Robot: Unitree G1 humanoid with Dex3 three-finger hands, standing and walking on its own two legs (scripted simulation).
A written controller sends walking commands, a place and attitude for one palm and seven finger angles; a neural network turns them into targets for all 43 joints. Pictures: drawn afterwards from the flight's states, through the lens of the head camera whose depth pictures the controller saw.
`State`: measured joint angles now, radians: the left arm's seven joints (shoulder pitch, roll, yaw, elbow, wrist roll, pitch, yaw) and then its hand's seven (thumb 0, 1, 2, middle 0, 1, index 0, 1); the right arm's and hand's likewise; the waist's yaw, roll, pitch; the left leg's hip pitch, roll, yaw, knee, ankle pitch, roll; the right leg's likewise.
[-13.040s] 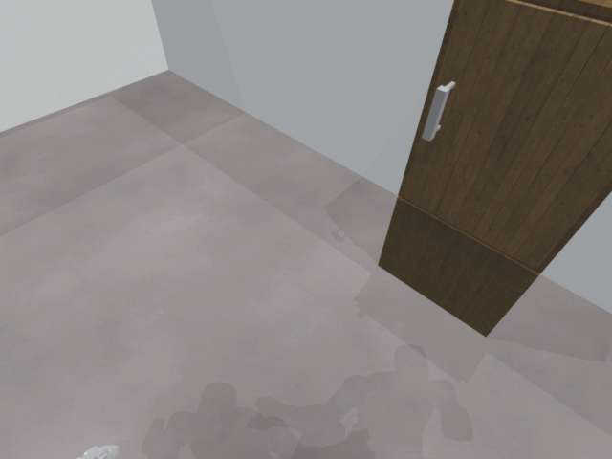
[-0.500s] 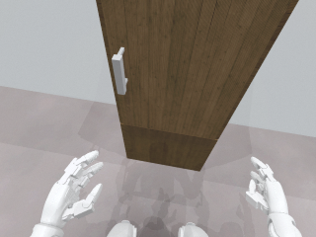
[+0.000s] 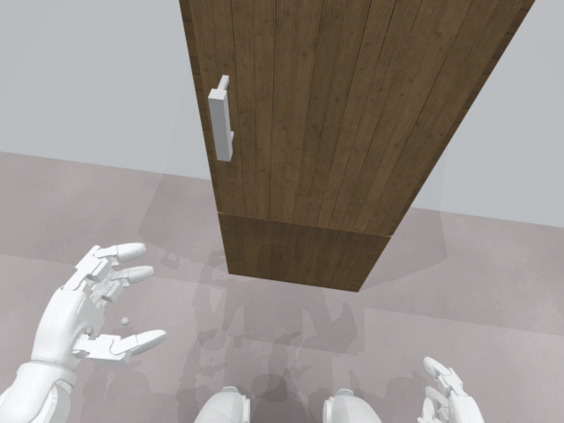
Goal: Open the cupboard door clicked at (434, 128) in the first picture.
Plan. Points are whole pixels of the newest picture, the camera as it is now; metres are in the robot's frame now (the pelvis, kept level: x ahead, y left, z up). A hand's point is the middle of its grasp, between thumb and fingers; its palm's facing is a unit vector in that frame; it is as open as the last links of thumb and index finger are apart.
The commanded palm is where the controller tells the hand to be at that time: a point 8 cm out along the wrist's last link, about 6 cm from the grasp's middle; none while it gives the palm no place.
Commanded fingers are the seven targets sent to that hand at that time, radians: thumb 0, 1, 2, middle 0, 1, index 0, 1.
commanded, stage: raise the hand with hooked fingers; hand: left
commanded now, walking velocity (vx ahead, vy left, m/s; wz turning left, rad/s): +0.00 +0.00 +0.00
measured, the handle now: (224, 119) +0.58 +0.13 +0.07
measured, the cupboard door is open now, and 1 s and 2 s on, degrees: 0 0 0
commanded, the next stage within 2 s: move the hooked fingers beside the handle in 1.20 s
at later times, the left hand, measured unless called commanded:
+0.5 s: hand (89, 276) +0.28 +0.25 +0.07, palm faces -0.06 -1.00 -0.06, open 13.9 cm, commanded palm +0.26 +0.30 +0.08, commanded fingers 0.00 -0.50 0.30 -0.30 -1.20 -0.30 -1.20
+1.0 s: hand (88, 253) +0.30 +0.26 +0.08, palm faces -0.08 -1.00 -0.03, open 14.0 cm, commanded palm +0.28 +0.31 +0.09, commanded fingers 0.00 -0.50 0.30 -0.30 -1.20 -0.30 -1.20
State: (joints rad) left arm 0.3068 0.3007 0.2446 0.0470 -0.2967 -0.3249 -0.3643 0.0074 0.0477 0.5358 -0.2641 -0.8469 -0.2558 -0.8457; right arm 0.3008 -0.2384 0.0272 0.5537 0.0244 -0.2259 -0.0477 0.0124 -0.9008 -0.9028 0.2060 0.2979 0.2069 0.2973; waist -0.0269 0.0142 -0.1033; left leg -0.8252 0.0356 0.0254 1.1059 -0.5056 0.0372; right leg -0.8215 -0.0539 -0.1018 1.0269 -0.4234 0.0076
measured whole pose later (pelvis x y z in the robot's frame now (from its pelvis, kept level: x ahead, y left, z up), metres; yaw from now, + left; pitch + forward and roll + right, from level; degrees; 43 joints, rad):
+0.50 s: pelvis +0.02 +0.00 +0.02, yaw +0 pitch +11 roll -3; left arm 0.09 0.40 0.37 0.25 -0.34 -0.26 -0.52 -0.01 -0.47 0.32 -0.30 -1.18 -0.29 -1.17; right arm 0.25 -0.26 0.06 0.53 0.03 -0.23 -0.06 0.01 -0.90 -0.90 0.20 0.30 0.21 0.30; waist 0.00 0.01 -0.08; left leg -0.73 0.04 0.01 1.02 -0.49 0.03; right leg -0.71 -0.04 -0.12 0.93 -0.41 0.01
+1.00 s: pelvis +0.02 -0.01 +0.02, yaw -1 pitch +11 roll -2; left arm -0.02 0.45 0.45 0.42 -0.37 -0.27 -0.61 -0.01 -0.50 0.30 -0.30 -1.20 -0.29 -1.20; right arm 0.30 -0.29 0.03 0.53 0.03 -0.20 -0.06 0.01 -0.90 -0.90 0.20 0.30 0.20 0.30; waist -0.03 0.00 -0.08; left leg -0.70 0.05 0.03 0.97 -0.47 0.02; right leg -0.70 -0.03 -0.10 0.90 -0.39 0.00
